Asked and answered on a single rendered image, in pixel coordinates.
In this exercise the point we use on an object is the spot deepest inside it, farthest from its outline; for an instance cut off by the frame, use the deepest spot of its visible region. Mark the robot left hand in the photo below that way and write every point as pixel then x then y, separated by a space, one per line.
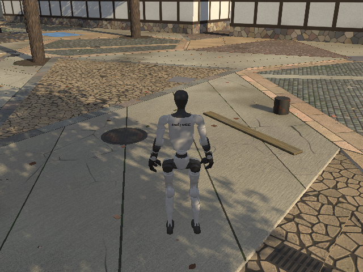
pixel 154 163

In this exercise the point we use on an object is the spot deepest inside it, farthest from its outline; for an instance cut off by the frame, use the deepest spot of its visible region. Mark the right robot upper arm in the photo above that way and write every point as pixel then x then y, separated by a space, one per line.
pixel 198 119

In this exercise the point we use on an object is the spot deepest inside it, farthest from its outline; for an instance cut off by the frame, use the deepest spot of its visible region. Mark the robot right hand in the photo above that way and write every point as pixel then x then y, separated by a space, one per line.
pixel 210 161

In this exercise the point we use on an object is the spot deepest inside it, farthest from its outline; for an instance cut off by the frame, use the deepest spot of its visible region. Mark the left robot upper arm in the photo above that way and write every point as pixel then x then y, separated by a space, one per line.
pixel 160 129

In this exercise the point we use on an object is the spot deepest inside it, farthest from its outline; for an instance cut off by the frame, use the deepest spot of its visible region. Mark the robot left shin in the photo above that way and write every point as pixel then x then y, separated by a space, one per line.
pixel 169 202

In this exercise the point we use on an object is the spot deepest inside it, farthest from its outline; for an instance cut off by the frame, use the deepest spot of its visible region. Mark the humanoid robot torso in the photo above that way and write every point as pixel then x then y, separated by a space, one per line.
pixel 181 132

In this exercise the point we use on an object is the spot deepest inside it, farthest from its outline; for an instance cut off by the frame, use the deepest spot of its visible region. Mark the right robot forearm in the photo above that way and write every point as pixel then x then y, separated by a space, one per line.
pixel 207 150

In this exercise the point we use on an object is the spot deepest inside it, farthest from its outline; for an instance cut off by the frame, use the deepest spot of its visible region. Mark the left robot forearm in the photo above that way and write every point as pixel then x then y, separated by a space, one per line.
pixel 155 151

